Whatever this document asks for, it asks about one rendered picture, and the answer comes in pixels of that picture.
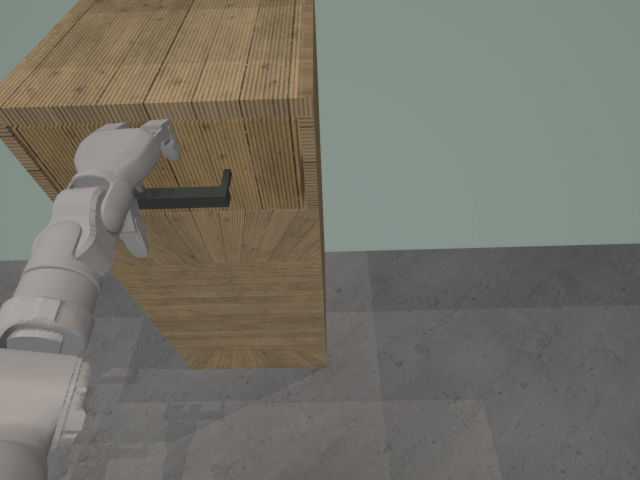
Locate left robot upper arm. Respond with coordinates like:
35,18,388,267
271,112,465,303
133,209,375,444
0,348,92,480

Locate drawer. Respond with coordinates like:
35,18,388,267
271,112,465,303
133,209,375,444
11,116,305,213

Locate robot left forearm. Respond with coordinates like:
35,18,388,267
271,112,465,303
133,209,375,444
0,170,133,356

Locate handle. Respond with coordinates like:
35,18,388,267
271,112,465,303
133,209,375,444
133,169,232,210

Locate cabinet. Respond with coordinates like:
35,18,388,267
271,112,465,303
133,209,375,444
0,0,327,370

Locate left robot hand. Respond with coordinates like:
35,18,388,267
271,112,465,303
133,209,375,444
74,119,181,258

